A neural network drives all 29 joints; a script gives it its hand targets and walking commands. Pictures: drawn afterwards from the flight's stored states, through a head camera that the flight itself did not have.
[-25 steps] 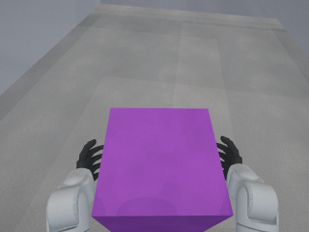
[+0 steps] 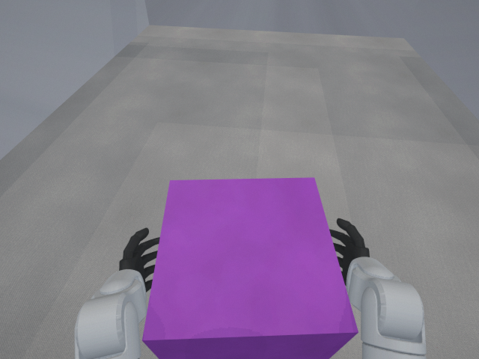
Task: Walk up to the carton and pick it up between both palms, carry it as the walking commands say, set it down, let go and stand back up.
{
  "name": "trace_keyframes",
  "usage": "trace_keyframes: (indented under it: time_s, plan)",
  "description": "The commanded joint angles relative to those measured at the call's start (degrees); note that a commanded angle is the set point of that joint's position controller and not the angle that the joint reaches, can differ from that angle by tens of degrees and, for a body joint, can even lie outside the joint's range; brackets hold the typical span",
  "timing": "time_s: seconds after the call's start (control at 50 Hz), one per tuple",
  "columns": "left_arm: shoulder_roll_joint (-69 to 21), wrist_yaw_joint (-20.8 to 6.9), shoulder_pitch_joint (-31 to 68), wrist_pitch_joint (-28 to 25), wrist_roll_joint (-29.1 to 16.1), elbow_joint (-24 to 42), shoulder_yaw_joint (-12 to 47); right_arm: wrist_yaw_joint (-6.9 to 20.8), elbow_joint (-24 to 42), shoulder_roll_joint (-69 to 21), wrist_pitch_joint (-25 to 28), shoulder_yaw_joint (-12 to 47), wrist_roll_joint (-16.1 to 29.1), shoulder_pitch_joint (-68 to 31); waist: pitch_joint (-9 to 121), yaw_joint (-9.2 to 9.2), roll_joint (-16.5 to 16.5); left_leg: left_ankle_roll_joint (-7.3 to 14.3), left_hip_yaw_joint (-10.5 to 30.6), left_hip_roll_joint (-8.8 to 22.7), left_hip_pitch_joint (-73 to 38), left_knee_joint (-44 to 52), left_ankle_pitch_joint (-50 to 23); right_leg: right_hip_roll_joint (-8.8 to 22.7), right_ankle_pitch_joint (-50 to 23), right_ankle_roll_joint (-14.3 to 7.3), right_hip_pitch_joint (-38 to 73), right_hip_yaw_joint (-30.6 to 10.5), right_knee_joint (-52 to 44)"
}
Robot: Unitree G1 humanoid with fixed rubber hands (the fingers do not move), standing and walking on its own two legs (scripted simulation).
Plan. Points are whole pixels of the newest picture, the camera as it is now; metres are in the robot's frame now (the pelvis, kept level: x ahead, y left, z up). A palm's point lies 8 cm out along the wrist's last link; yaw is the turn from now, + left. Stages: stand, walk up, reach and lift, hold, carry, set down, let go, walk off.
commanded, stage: carry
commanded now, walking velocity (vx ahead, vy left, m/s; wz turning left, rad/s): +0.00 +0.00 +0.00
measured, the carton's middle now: (244, 278) +0.27 +0.00 +0.01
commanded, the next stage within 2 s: none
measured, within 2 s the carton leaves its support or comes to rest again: neither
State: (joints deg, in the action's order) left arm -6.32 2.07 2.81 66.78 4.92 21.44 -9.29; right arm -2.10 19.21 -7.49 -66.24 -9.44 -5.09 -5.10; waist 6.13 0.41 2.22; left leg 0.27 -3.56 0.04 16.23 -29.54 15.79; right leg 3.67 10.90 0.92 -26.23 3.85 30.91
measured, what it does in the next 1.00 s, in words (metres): walks backwards: right foot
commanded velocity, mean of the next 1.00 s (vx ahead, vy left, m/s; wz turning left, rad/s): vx -0.20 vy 0.00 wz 0.00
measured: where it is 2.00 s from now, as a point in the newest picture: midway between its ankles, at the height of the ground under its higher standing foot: outside the picture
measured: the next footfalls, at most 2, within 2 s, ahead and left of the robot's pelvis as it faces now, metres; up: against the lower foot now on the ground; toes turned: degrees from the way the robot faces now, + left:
right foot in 0.84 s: +0.02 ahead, -0.13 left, +0.00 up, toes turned -4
left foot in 1.12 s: -0.13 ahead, +0.11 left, +0.00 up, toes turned +4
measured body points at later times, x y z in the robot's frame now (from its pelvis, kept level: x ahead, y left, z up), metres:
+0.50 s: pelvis -0.06 -0.01 -0.01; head -0.06 -0.01 +0.44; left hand +0.21 +0.15 +0.06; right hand +0.21 -0.19 +0.06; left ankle -0.01 +0.12 -0.73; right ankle +0.08 -0.12 -0.73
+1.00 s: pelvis -0.11 -0.01 -0.01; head -0.09 -0.03 +0.44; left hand +0.16 +0.15 +0.06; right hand +0.16 -0.19 +0.05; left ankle -0.12 +0.10 -0.67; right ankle -0.02 -0.12 -0.73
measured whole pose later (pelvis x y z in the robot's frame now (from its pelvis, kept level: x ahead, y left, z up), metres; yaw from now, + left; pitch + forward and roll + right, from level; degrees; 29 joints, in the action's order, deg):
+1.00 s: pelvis -0.11 -0.01 -0.01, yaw +0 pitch +3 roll +1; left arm -7.3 1.9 5.2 65.7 4.7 21.7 -9.4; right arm -2.0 22.3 -7.1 -66.0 -10.6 -5.0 -5.7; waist 0.9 0.0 0.1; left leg -0.7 -2.7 -0.1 32.0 -61.6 27.5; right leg 2.8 8.8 -1.7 -27.1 3.7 33.2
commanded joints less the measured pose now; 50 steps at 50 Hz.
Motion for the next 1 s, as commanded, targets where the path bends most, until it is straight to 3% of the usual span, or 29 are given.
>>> trace_keyframes:
  time_s: [0.0, 0.02, 0.06, 0.12, 0.16, 0.18, 0.22, 0.26, 0.38, 0.54, 0.6, 0.66, 0.68, 0.7, 0.74, 0.78, 0.8, 0.82, 0.84, 0.86, 0.88, 0.9, 0.92, 0.98]
  plan:
    - [-46.26, -13.41, 32.38, -0.09, -23.24, 5.78, 46.25, 13.43, 4.09, -46.16, -0.39, 43.28, 20.96, -25.92, 8.17, -0.51, -9.1, 2.77, 9.53, 12.96, 6.19, 13.55, 5.5, 1.32, 1.3, 0.78, 10.84, -1.72, 2.06]
    - [-46.19, -13.66, 33.57, 0.05, -24.0, 6.01, 46.82, 13.19, 4.9, -46.04, -0.25, 43.11, 20.81, -26.71, 7.39, -0.51, -9.4, 2.18, 8.23, 11.83, 8.45, 13.93, 10.96, 1.21, 0.48, 0.51, 11.86, -1.3, 2.65]
    - [-45.76, -13.96, 34.05, 0.72, -24.74, 5.51, 46.87, 12.76, 4.24, -45.47, -0.55, 42.21, 19.83, -25.71, 7.03, -0.56, -10.13, 1.7, 7.35, 10.58, 9.48, 13.23, 13.67, 1.26, 0.12, 0.13, 12.15, -1.41, 2.3]
    - [-45.74, -14.5, 33.18, 1.43, -24.63, 2.98, 45.57, 12.44, 3.05, -44.59, -1.36, 41.86, 18.73, -25.53, 5.67, -0.65, -8.08, 1.77, 7.99, 9.62, 13.47, 13.99, 21.68, 0.66, 5.11, 0.05, 12.89, -1.54, 1.27]
    - [-45.89, -14.68, 33.61, 1.63, -24.32, 1.85, 44.72, 12.47, 3.06, -44.71, -1.74, 42.39, 18.73, -27.03, 4.1, -0.66, -5.55, 1.63, 7.66, 8.36, 14.92, 12.73, 23.06, 0.83, 8.79, -0.12, 11.94, -2.74, -1.1]
    - [-45.82, -14.67, 33.92, 1.71, -24.09, 1.34, 44.27, 12.49, 3.02, -44.83, -1.92, 42.61, 18.86, -27.64, 3.61, -0.58, -3.67, 1.47, 7.16, 7.3, 14.5, 11.33, 22.42, 1.47, 11.34, -0.23, 10.65, -4.11, -3.81]
    - [-45.76, -14.46, 33.89, 1.92, -23.69, 0.61, 43.69, 12.61, 2.91, -45.26, -2.17, 43.24, 19.45, -28.24, 3.83, -0.38, -0.07, 0.71, 5.97, 6.01, 10.6, 6.67, 14.0, 4.56, 13.58, 0.21, 7.22, -7.27, -9.07]
    - [-45.64, -14.17, 32.83, 2.09, -23.0, -0.17, 42.9, 12.77, 2.76, -45.64, -2.3, 43.57, 20.13, -28.76, 6.07, -0.32, 1.63, 0.88, 5.27, 5.08, 7.29, 3.61, 9.08, 5.86, 14.66, 0.38, 6.2, -8.15, -11.2]
    - [-45.83, -13.1, 31.6, 1.53, -21.46, 2.0, 41.88, 13.56, 4.81, -47.45, -2.01, 45.12, 22.49, -30.19, 9.63, -0.7, 0.96, 1.37, 5.27, 4.78, 6.91, 1.84, 7.3, 6.75, 12.95, 0.11, 7.74, -7.73, -11.18]
    - [-45.22, -12.64, 29.79, 0.79, -21.18, 5.44, 43.18, 13.44, 7.03, -47.5, -1.21, 45.63, 22.3, -27.72, 12.02, -0.74, 2.07, 2.03, 4.17, 3.75, 5.03, -1.66, 5.61, 7.89, 10.53, -0.85, 6.96, -8.28, -12.0]
    - [-45.01, -12.65, 29.7, 0.62, -21.53, 6.53, 43.83, 13.26, 7.56, -47.09, -0.94, 45.37, 21.87, -26.65, 11.71, -0.67, -0.31, 2.84, 6.5, 5.43, 4.87, 1.47, 7.02, 6.45, 10.59, -0.42, 5.67, -6.56, -9.74]
    - [-45.19, -12.81, 30.53, 0.51, -22.25, 7.2, 44.7, 13.07, 7.85, -46.49, -0.74, 45.18, 21.3, -26.18, 11.3, -0.52, -7.24, 4.73, 12.36, 11.05, 5.53, 7.96, 6.61, 2.09, 5.14, 0.41, 4.64, -1.35, 1.6]
    - [-45.28, -12.92, 30.92, 0.58, -22.5, 7.03, 44.97, 12.97, 7.43, -46.28, -0.76, 45.07, 20.97, -26.05, 11.0, -0.43, -10.51, 6.22, 13.95, 13.82, 6.52, 8.61, 3.01, 0.15, 3.14, 0.53, 4.22, 0.64, 9.55]
    - [-45.27, -13.06, 30.91, 0.71, -22.63, 6.59, 44.96, 12.8, 6.81, -46.03, -0.93, 44.84, 20.5, -25.65, 11.01, -0.32, -12.34, 8.51, 14.64, 16.43, 7.95, 8.46, 0.23, -1.05, 6.08, 0.52, 3.78, 0.98, 16.87]
    - [-45.69, -13.45, 30.61, 0.83, -22.87, 5.5, 44.77, 12.38, 6.79, -45.57, -1.2, 44.46, 19.39, -25.32, 9.44, -0.36, -12.78, 11.04, 14.86, 19.02, 7.53, 6.89, -10.39, -1.33, 11.23, -0.21, 0.15, -1.62, 23.82]
    - [-45.54, -13.78, 30.35, 0.88, -23.48, 5.18, 44.79, 12.01, 6.25, -45.36, -1.25, 44.03, 18.75, -25.3, 10.47, -1.29, -11.31, 9.32, 12.0, 16.96, 2.99, 1.7, -21.75, -0.94, 9.82, -0.74, 0.3, -1.43, 13.67]
    - [-45.2, -13.89, 31.17, 0.79, -24.16, 5.66, 45.06, 11.83, 5.97, -45.15, -1.13, 43.78, 18.93, -25.41, 11.52, -1.63, -10.87, 7.31, 10.34, 15.21, 1.79, -1.34, -24.44, -1.24, 3.93, -0.88, 3.31, -0.69, 4.43]
    - [-44.87, -13.96, 30.98, 0.68, -24.49, 5.54, 45.16, 11.77, 5.52, -44.67, -1.0, 43.29, 19.14, -24.55, 12.47, -1.4, -8.0, 4.76, 8.63, 12.85, 2.79, -5.24, -22.85, -0.35, -1.65, -0.92, 7.82, -2.35, -2.9]
    - [-44.12, -14.0, 29.88, 0.72, -24.35, 4.75, 44.76, 11.8, 5.09, -44.43, -0.94, 42.82, 19.26, -22.72, 14.43, -0.85, 1.57, 1.52, 5.57, 8.81, 9.13, -13.39, -11.02, 8.32, -15.01, -2.42, 15.03, -13.0, -6.92]
    - [-44.49, -14.3, 24.47, 0.33, -23.07, 1.84, 43.7, 11.58, 6.7, -44.49, -0.92, 43.62, 19.36, -22.84, 13.44, -1.48, 18.89, -1.08, -0.62, 0.46, 18.01, -23.13, 15.01, 19.8, -34.3, -9.28, 18.13, -24.48, -9.24]
    - [-45.54, -14.4, 27.93, 0.07, -24.33, 3.61, 43.91, 11.57, 6.38, -45.57, -0.68, 43.84, 19.91, -25.31, 15.27, -1.28, 15.87, -0.62, 2.53, -0.05, 15.72, -35.31, 21.81, 20.27, -38.45, -12.92, 16.06, -23.74, -9.23]
    - [-45.54, -14.28, 29.09, -0.21, -23.9, 4.35, 43.8, 11.72, 5.85, -46.27, -0.21, 44.26, 20.29, -25.95, 15.57, -1.17, 9.03, -0.28, 3.74, 0.65, 14.17, -39.85, 18.45, 18.03, -31.64, -12.75, 13.76, -18.78, -8.46]
    - [-45.43, -13.91, 28.92, -0.53, -22.93, 5.27, 43.94, 12.1, 6.12, -46.94, 0.06, 44.8, 21.37, -26.44, 14.51, -1.19, 4.75, -0.66, 3.17, 0.92, 13.58, -41.36, 14.33, 15.72, -26.58, -11.57, 11.4, -14.65, -7.68]
    - [-44.53, -13.07, 28.75, -0.95, -22.02, 7.75, 43.91, 12.26, 8.68, -46.1, 0.29, 45.72, 23.09, -27.35, 14.06, -1.06, 6.01, -1.2, 1.27, 0.29, 12.2, -28.97, 11.61, 11.9, -16.9, -8.67, 13.03, -10.95, -8.34]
